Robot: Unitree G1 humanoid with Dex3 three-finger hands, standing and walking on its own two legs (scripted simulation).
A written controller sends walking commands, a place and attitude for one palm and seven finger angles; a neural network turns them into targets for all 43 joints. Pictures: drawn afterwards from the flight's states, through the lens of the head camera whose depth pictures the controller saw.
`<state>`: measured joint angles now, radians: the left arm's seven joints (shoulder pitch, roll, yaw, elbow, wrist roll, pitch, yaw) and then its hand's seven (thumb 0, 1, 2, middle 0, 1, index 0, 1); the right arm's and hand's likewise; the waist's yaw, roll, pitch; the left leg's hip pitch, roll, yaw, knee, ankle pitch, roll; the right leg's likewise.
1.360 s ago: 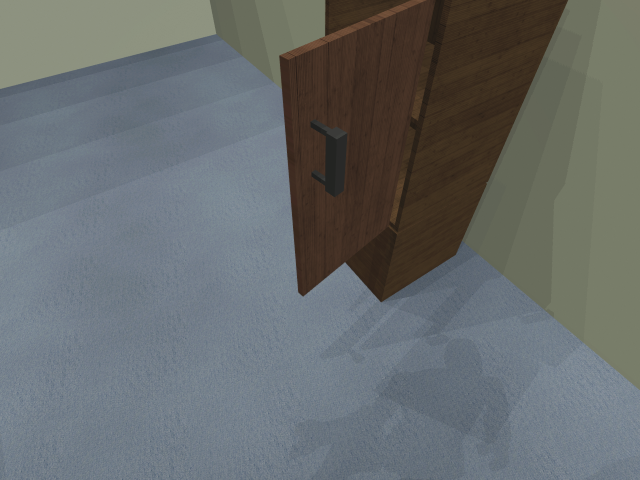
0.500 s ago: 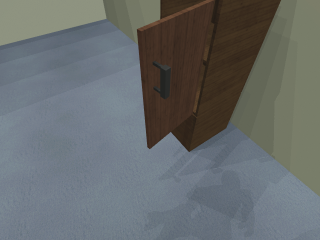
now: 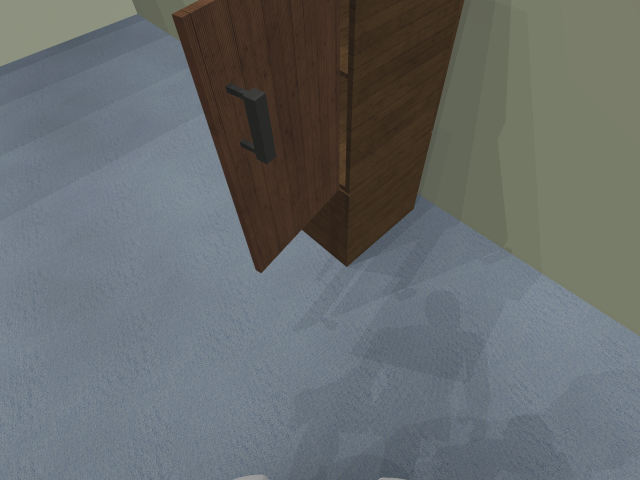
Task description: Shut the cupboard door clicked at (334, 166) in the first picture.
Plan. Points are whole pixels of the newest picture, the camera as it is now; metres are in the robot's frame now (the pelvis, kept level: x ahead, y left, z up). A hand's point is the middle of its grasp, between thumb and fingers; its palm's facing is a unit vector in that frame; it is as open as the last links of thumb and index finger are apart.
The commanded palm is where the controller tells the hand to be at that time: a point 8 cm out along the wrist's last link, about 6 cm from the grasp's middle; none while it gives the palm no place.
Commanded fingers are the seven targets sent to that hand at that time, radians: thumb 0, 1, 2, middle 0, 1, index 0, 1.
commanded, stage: walk around to get in front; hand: left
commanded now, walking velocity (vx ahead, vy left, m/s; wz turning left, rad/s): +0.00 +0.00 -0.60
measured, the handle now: (250, 123) +0.59 +0.16 +0.09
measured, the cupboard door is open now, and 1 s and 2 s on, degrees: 100 100 100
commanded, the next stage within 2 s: none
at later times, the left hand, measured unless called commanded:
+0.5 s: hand out of the picture +0.07 +0.20 -0.16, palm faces -0.16 -0.96 -0.25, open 7.4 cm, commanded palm none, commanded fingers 0.00 0.90 0.90 -0.20 -0.30 -0.20 -0.30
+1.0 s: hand (258, 443) +0.18 +0.12 -0.16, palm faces -0.55 -0.79 -0.28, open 7.4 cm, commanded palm none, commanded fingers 0.00 0.90 0.90 -0.20 -0.30 -0.20 -0.30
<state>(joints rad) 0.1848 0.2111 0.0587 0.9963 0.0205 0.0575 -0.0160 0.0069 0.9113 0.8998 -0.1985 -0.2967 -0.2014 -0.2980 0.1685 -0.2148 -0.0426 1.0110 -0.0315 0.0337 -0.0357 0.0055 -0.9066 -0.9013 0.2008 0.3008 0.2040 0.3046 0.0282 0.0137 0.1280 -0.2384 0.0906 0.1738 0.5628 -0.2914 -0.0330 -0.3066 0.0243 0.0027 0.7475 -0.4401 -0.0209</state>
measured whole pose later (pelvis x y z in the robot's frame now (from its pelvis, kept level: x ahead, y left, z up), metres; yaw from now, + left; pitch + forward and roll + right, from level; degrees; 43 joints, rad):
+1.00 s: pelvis -0.02 +0.00 +0.00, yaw -34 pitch +1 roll +1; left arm 0.14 0.24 0.06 0.89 0.03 0.04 0.00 0.01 0.91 0.90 -0.20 -0.30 -0.20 -0.30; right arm 0.17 -0.27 -0.06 0.92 -0.01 0.06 -0.03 0.01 -0.91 -0.90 0.20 0.30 0.20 0.30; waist -0.01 0.00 0.15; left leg -0.46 0.07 0.04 1.04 -0.48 -0.07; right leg -0.34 0.02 0.05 0.59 -0.26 -0.02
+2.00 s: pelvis -0.01 -0.02 +0.01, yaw -70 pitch +1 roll -3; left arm 0.14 0.24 0.08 0.92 0.02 0.06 -0.04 0.01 0.91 0.90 -0.20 -0.30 -0.20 -0.30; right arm 0.21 -0.20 -0.02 0.90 -0.04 0.01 -0.03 0.01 -0.91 -0.90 0.20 0.30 0.21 0.30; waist 0.01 0.00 0.11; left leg -0.22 0.15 0.17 0.52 -0.30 -0.02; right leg -0.43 -0.02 -0.06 0.88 -0.45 0.04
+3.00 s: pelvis -0.04 -0.15 +0.01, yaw -106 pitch +1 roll +0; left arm 0.27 0.21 0.06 1.00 0.03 -0.02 -0.03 0.01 0.91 0.90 -0.20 -0.30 -0.20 -0.30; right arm 0.19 -0.24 -0.05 0.92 -0.03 0.00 0.02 0.01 -0.91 -0.90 0.20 0.30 0.20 0.30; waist 0.00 -0.02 0.07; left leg -0.48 0.09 0.07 0.75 -0.31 -0.08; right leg -0.14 -0.01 0.02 0.46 -0.34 0.00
